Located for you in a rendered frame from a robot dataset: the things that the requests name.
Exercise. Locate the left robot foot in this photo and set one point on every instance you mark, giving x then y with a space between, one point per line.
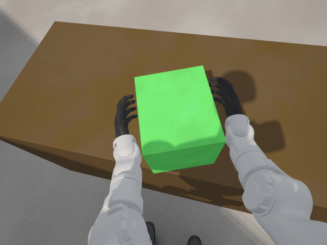
151 231

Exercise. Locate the pedestal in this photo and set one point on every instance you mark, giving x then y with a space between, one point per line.
62 106

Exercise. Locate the left robot upper arm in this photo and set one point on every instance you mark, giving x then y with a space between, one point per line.
124 227

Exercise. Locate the robot left hand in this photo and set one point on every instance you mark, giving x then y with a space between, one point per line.
121 120

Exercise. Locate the robot right hand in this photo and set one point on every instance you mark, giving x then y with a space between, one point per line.
229 99

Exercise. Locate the robot left forearm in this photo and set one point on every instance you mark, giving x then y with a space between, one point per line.
126 181

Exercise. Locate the carton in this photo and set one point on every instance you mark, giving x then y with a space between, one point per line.
178 120

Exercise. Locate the robot right forearm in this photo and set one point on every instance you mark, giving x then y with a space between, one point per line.
245 154

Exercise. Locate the right robot upper arm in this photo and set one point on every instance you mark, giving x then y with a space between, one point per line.
282 206

